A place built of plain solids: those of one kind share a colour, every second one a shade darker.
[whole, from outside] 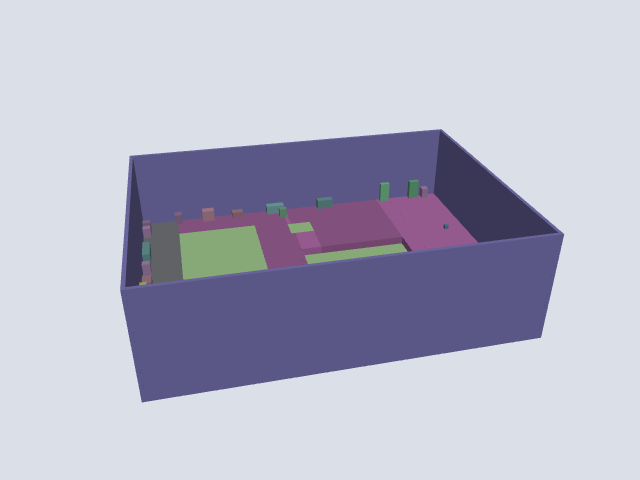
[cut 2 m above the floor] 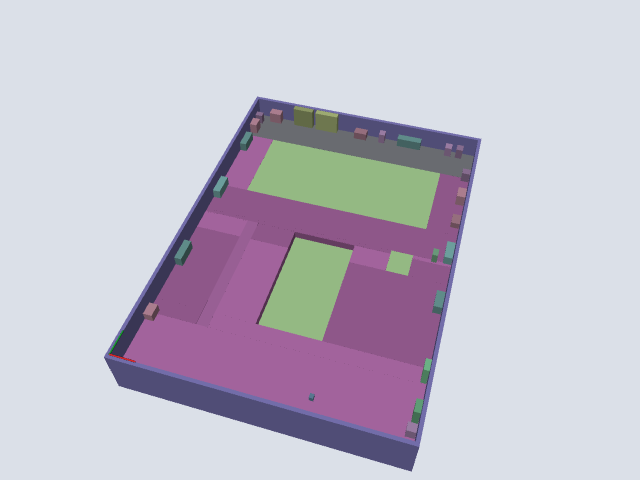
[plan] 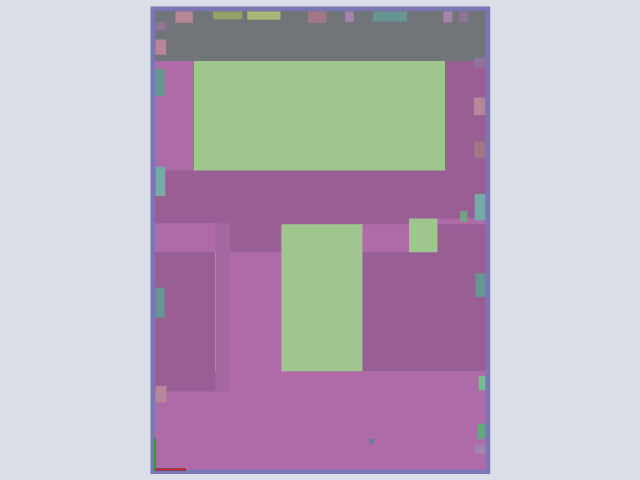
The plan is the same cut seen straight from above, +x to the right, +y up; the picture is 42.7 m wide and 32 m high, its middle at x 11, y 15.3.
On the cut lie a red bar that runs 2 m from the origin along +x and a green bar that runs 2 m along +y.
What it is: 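A vehicle workshop, tram depot or goods shed with inspection pits, wash bays, truck wells or a traverser pit in its floor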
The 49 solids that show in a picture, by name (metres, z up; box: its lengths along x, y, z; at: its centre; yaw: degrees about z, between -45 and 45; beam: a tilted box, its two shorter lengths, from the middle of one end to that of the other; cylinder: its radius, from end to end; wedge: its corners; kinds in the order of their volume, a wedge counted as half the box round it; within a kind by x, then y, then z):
{
 "floor_1": {"box": [2.6, 7.3, 2.4], "at": [1.3, 23.58, -1.2]},
 "floor_2": {"box": [4.01, 1.35, 2.4], "at": [2.0, 5.88, -1.2]},
 "floor_3": {"box": [4.01, 7.93, 2.4], "at": [2.0, 10.52, -1.2]},
 "floor_4": {"box": [4.01, 1.87, 2.4], "at": [2.0, 15.41, -1.2]},
 "floor_5": {"box": [4.01, 0.07, 2.4], "at": [2.0, 16.39, -1.2]},
 "floor_6": {"box": [3.43, 7.93, 2.4], "at": [6.72, 10.52, -1.2]},
 "floor_7": {"box": [3.43, 1.87, 2.4], "at": [6.72, 15.41, -1.2]},
 "floor_8": {"box": [16.93, 0.31, 2.4], "at": [8.46, 16.57, -1.2]},
 "floor_9": {"box": [11.92, 0.07, 2.4], "at": [10.97, 16.39, -1.2]},
 "floor_10": {"box": [22.05, 5.2, 2.4], "at": [11.03, 2.6, -1.2]},
 "floor_11": {"box": [22.05, 3.2, 2.4], "at": [11.03, 18.33, -1.2]},
 "floor_12": {"box": [17.04, 1.35, 2.4], "at": [13.53, 5.88, -1.2]},
 "floor_13": {"box": [3.12, 1.87, 2.4], "at": [15.37, 15.41, -1.2]},
 "floor_14": {"box": [8.24, 7.93, 2.4], "at": [17.93, 10.52, -1.2]},
 "floor_15": {"box": [3.24, 1.87, 2.4], "at": [20.43, 15.41, -1.2]},
 "floor_16": {"box": [3.24, 0.07, 2.4], "at": [20.43, 16.39, -1.2]},
 "floor_17": {"box": [3.24, 0.31, 2.4], "at": [20.43, 16.57, -1.2]},
 "floor_18": {"box": [2.72, 7.3, 2.4], "at": [20.69, 23.58, -1.2]},
 "bay_floor_1": {"box": [16.73, 7.3, 2.4], "at": [10.96, 23.58, -1.2]},
 "bay_floor_2": {"box": [5.37, 9.8, 1.7], "at": [11.12, 11.45, -1.55]},
 "bay_floor_3": {"box": [1.88, 2.25, 2.4], "at": [17.87, 15.61, -1.2]},
 "wall_1": {"box": [0.3, 30.57, 9.57], "at": [-0.15, 15.29, 2.38]},
 "wall_2": {"box": [22.65, 0.3, 9.57], "at": [11.03, -0.15, 2.38]},
 "wall_3": {"box": [22.65, 0.3, 9.57], "at": [11.03, 30.72, 2.38]},
 "wall_4": {"box": [0.3, 30.57, 9.57], "at": [22.2, 15.29, 2.38]},
 "bay_cover_1": {"box": [1.0, 11.22, 2.4], "at": [4.51, 10.81, -1.2]},
 "bench_1": {"box": [0.62, 2.03, 0.94], "at": [0.34, 11.12, 0.42]},
 "bench_2": {"box": [0.62, 1.81, 0.92], "at": [0.34, 25.8, 0.41]},
 "bench_3": {"box": [0.66, 1.94, 0.92], "at": [0.36, 19.21, 0.41]},
 "bench_4": {"box": [2.27, 0.67, 0.96], "at": [15.68, 30.2, 0.43]},
 "bench_5": {"box": [0.7, 1.76, 0.91], "at": [21.67, 17.49, 0.41]},
 "bench_6": {"box": [0.68, 1.58, 0.96], "at": [21.68, 12.29, 0.43]},
 "rack_1": {"box": [1.95, 0.53, 2.23], "at": [4.84, 30.27, 1.06]},
 "rack_2": {"box": [2.23, 0.56, 2.09], "at": [7.25, 30.26, 0.99]},
 "crates_1": {"box": [0.7, 1.02, 1.11], "at": [0.38, 28.16, 0.51]},
 "crates_2": {"box": [0.73, 1.09, 0.81], "at": [0.4, 5.03, 0.35]},
 "crates_3": {"box": [1.15, 0.75, 1.15], "at": [1.95, 30.16, 0.53]},
 "crates_4": {"box": [1.22, 0.78, 0.79], "at": [10.81, 30.15, 0.34]},
 "crates_5": {"box": [0.76, 1.16, 1.13], "at": [21.64, 24.22, 0.52]},
 "crates_6": {"box": [0.74, 1.08, 0.65], "at": [21.65, 21.33, 0.28]},
 "bin_1": {"box": [0.67, 0.55, 1.01], "at": [0.36, 29.55, 0.46]},
 "bin_2": {"box": [0.57, 0.69, 1.07], "at": [12.96, 30.2, 0.48]},
 "bin_3": {"box": [0.63, 0.73, 1.02], "at": [19.52, 30.18, 0.46]},
 "bin_4": {"box": [0.62, 0.73, 1.08], "at": [20.59, 30.18, 0.49]},
 "bin_5": {"box": [0.73, 0.68, 1.03], "at": [21.66, 27.13, 0.47]},
 "bin_6": {"box": [0.7, 0.66, 1.06], "at": [21.67, 1.34, 0.48]},
 "cupboard_1": {"box": [0.48, 1.01, 1.92], "at": [21.78, 2.56, 0.91]},
 "cupboard_2": {"box": [0.44, 0.95, 1.97], "at": [21.8, 5.76, 0.94]},
 "trolley_1": {"box": [0.47, 0.73, 0.97], "at": [20.59, 16.86, 0.43]}
}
